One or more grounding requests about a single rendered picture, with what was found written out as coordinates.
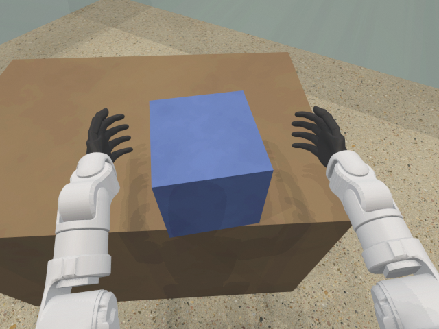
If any pedestal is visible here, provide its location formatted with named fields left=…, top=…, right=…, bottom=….
left=0, top=52, right=352, bottom=306

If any robot left upper arm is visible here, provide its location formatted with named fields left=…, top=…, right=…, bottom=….
left=38, top=289, right=120, bottom=329

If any robot left hand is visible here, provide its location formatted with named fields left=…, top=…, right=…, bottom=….
left=86, top=108, right=133, bottom=163

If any left robot forearm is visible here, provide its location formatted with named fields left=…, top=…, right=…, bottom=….
left=35, top=152, right=120, bottom=329

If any robot right hand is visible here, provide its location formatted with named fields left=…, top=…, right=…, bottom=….
left=292, top=106, right=347, bottom=167

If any right robot forearm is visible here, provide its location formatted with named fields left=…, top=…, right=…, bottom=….
left=326, top=150, right=439, bottom=281

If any carton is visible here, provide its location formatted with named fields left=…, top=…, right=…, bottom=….
left=150, top=90, right=273, bottom=238

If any robot right upper arm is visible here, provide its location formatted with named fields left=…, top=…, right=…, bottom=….
left=371, top=273, right=439, bottom=329

